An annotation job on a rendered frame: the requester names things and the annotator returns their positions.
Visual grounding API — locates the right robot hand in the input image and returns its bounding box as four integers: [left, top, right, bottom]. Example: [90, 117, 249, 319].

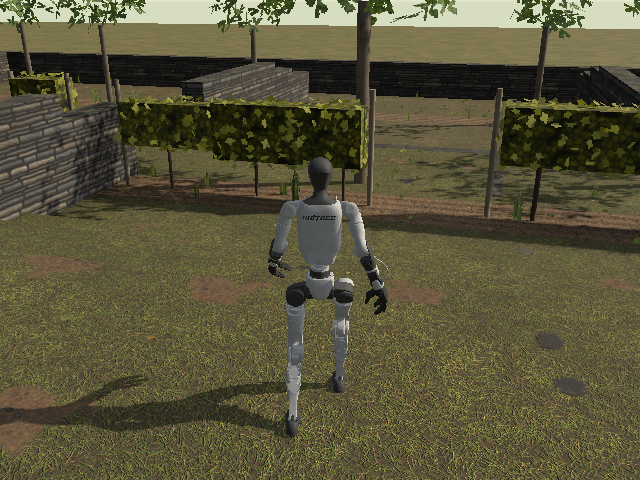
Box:
[365, 286, 388, 315]

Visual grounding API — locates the robot left forearm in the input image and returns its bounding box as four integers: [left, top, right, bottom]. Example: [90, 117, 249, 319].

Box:
[268, 238, 283, 267]

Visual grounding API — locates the robot right forearm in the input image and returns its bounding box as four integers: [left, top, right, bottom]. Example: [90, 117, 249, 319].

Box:
[360, 241, 384, 290]

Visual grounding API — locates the left robot hand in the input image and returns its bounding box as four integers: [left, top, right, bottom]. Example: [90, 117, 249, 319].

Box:
[268, 261, 292, 278]

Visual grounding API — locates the left robot shin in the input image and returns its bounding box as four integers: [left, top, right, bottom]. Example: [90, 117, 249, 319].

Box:
[286, 347, 301, 421]

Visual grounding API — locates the robot left thigh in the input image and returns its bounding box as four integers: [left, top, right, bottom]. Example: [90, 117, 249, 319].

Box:
[286, 281, 306, 365]

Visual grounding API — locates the robot right upper arm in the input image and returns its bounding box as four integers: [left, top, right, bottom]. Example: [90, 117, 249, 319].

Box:
[340, 201, 369, 258]

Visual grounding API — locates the robot left upper arm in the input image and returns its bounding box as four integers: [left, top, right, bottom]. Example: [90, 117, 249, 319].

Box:
[272, 200, 300, 253]

